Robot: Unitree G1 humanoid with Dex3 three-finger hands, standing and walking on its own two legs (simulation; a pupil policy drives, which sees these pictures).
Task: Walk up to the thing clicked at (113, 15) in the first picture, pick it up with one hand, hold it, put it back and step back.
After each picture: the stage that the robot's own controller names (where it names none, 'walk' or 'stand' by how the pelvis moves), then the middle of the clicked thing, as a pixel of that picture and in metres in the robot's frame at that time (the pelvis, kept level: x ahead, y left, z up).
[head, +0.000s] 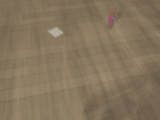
stand; (110, 19) +1.66 -0.41 -0.65
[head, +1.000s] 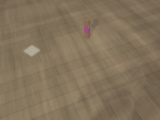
walk; (87, 29) +1.56 +0.01 -0.62
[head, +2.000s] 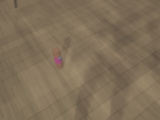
walk; (58, 59) +0.97 +0.25 -0.64
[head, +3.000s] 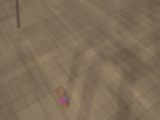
walk; (63, 98) +0.60 +0.22 -0.65
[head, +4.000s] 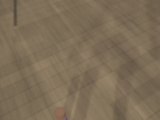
stand; (61, 117) +0.39 +0.18 -0.63
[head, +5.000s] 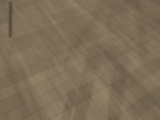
stand; out of the picture +0.32 +0.15 -0.65
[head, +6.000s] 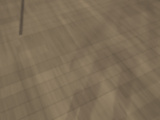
stand; out of the picture +0.32 +0.14 -0.64
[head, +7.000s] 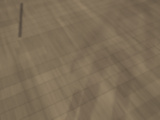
stand; out of the picture +0.34 +0.14 -0.66
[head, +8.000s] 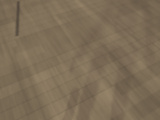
stand; out of the picture +0.34 +0.15 -0.66
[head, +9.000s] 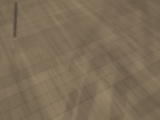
stand; out of the picture +0.33 +0.16 -0.66
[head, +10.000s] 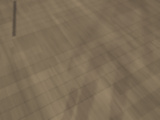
stand; out of the picture +0.32 +0.16 -0.66
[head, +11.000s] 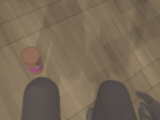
go down; (34, 63) +0.40 +0.19 -0.30
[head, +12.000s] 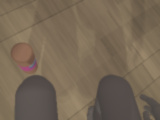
go down; (26, 61) +0.39 +0.21 -0.24
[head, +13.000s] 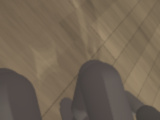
close in; out of the picture +0.38 +0.25 -0.15
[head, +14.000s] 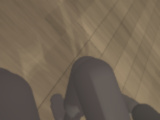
close; out of the picture +0.39 +0.26 -0.15
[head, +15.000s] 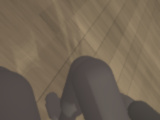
lift; out of the picture +0.38 +0.26 -0.15
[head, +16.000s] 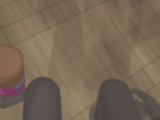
lift; (9, 80) +0.29 +0.22 +0.00
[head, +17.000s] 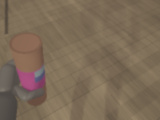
hold; (32, 75) +0.32 +0.15 +0.11
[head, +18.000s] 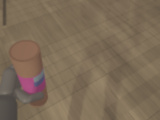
hold; (32, 79) +0.32 +0.16 +0.07
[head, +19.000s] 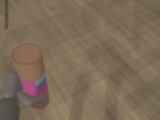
hold; (34, 81) +0.31 +0.15 +0.07
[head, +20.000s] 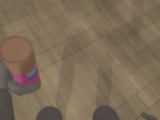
crouch; (25, 71) +0.35 +0.17 +0.01
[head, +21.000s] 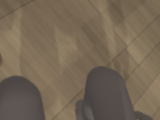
lower; out of the picture +0.41 +0.24 -0.08
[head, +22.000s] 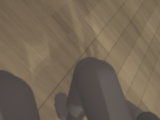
lower; out of the picture +0.38 +0.26 -0.14
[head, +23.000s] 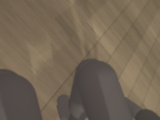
lower; out of the picture +0.40 +0.26 -0.12
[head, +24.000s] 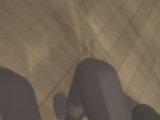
lower; out of the picture +0.36 +0.26 -0.16
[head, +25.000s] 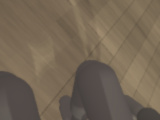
rest; out of the picture +0.38 +0.27 -0.12
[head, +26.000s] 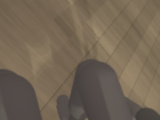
open; out of the picture +0.37 +0.24 -0.16
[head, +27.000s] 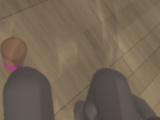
stand; (13, 59) +0.38 +0.21 -0.20
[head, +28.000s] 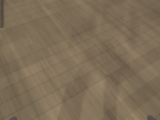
stand; out of the picture +0.31 +0.14 -0.57
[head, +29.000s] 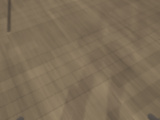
stand; out of the picture +0.32 +0.15 -0.60
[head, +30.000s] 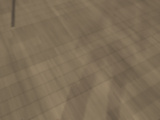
stand; out of the picture +0.33 +0.14 -0.61
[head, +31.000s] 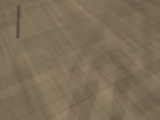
walk; out of the picture +0.34 +0.14 -0.66
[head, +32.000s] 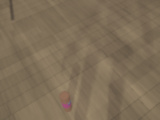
walk; (66, 102) +0.49 +0.16 -0.64
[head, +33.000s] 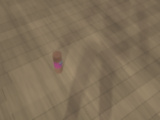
walk; (57, 63) +0.78 +0.15 -0.64
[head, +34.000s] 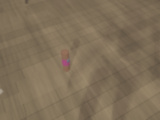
stand; (65, 61) +0.94 +0.16 -0.64
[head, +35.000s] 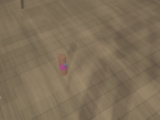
stand; (62, 65) +0.93 +0.17 -0.66
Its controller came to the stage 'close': yes
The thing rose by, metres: 0.71
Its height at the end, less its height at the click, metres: +0.00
